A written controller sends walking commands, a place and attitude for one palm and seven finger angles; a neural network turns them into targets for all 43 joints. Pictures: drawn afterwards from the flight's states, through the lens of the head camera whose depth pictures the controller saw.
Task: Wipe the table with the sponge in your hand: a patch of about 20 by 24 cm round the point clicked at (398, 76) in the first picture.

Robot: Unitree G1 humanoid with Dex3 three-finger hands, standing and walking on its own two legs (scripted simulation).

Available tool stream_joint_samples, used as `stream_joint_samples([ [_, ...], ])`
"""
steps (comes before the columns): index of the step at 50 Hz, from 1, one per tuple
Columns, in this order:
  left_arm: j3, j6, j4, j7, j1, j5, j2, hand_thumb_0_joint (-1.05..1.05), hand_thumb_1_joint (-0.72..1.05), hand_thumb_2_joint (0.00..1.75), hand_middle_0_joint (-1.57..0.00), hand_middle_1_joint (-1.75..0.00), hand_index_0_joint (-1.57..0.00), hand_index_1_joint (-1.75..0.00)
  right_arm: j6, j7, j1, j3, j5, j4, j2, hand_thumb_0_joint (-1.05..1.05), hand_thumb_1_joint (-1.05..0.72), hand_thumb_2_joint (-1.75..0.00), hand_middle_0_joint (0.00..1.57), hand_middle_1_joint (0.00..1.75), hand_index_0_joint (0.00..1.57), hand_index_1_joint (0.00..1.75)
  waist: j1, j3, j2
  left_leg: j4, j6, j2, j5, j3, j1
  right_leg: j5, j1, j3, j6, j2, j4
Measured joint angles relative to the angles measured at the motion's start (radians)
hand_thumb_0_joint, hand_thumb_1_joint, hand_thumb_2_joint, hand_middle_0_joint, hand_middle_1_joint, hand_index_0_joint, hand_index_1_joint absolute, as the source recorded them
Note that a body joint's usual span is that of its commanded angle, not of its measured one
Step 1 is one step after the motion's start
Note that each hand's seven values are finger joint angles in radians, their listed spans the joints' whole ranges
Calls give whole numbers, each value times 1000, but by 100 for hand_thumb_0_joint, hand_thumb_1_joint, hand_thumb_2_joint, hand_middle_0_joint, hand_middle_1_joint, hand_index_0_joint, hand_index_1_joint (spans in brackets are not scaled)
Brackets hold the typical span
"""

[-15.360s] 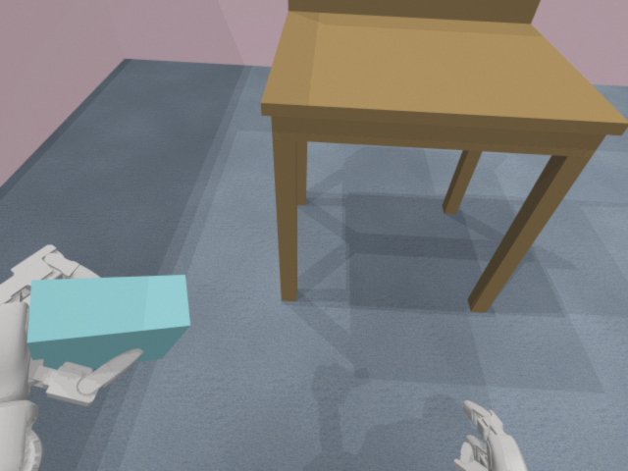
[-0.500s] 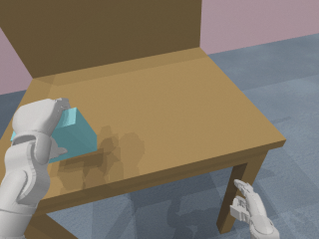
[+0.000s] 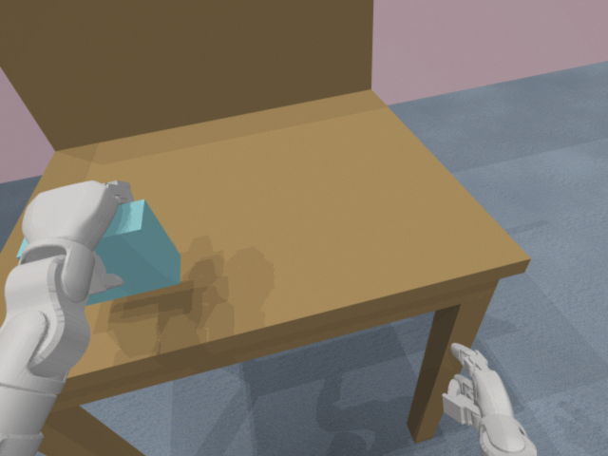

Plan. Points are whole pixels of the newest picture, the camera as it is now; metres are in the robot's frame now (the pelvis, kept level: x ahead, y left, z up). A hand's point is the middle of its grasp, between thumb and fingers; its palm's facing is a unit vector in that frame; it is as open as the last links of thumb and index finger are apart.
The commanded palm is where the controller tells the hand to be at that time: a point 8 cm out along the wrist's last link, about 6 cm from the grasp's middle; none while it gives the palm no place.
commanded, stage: move the sponge above the wiping area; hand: left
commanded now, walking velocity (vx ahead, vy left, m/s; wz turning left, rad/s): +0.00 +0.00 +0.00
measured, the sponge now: (117, 264) +0.27 +0.30 +0.14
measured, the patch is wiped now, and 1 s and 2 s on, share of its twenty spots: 0.00 0.00 0.05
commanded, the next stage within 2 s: lower the sponge onto the table in 0.22 s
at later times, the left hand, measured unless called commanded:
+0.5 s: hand (108, 237) +0.28 +0.29 +0.19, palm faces +0.12 -0.01 -0.99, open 9.5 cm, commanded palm +0.23 +0.29 +0.26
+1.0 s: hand (105, 252) +0.27 +0.30 +0.17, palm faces +0.09 -0.02 -1.00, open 9.5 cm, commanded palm +0.23 +0.29 +0.24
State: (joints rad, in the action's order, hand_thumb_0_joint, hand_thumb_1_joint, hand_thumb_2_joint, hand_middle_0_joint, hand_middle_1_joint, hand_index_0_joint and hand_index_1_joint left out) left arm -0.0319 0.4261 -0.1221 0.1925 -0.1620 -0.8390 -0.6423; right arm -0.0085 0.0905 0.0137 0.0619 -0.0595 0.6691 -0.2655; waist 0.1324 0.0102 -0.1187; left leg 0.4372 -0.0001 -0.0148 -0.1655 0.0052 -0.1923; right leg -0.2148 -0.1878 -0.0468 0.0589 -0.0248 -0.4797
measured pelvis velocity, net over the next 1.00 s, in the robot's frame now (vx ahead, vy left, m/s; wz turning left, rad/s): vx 0.01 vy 0.00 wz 0.00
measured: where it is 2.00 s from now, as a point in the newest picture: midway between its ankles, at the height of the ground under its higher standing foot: outside the picture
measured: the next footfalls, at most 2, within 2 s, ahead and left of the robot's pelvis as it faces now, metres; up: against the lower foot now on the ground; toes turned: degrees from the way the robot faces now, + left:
none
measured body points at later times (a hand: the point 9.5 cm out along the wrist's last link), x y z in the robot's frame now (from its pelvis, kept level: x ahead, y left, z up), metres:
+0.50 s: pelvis +0.01 +0.00 +0.00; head -0.01 -0.06 +0.45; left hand +0.27 +0.29 +0.24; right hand +0.26 -0.20 -0.08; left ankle +0.05 +0.12 -0.74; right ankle +0.03 -0.08 -0.74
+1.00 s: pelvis +0.01 +0.00 +0.00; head -0.01 -0.05 +0.45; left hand +0.26 +0.30 +0.22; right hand +0.26 -0.19 -0.08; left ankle +0.05 +0.12 -0.74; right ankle +0.03 -0.08 -0.74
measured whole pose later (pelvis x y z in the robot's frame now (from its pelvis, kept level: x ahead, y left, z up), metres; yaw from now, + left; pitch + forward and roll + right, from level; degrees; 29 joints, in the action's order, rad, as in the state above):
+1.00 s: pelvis +0.01 +0.00 +0.00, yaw +0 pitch -4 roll +1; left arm -0.02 0.39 -0.14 0.16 -0.10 -0.84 -0.63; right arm -0.01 0.09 0.02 0.06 -0.05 0.67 -0.26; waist 0.14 0.01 -0.12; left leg 0.44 0.00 -0.01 -0.18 0.01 -0.19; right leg -0.22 -0.18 -0.05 0.06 -0.03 -0.47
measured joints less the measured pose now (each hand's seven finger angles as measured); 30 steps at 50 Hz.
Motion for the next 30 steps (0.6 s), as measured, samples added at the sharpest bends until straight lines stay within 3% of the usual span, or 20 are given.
stream_joint_samples([
  [18, -2, -35, 14, -7, -9, 7, -1, 0, -44, 103, -79, -137, -80, -138, -13, 10, 15, -11, 0, 8, -6, 1, -90, -90, 20, 30, 20, 30, 6, 5, -8, 9, 6, 3, -9, 8, -1, -10, 2, -6, 6, -4, -6],
  [30, 9, 28, -45, -5, 31, 10, 2, 0, -44, 103, -79, -137, -80, -138, 11, -7, 0, -7, -2, -10, -9, 1, -90, -90, 20, 30, 20, 30, 7, -7, -11, 7, 4, 2, -14, 1, -1, -16, -2, 1, 4, -3, -10],
])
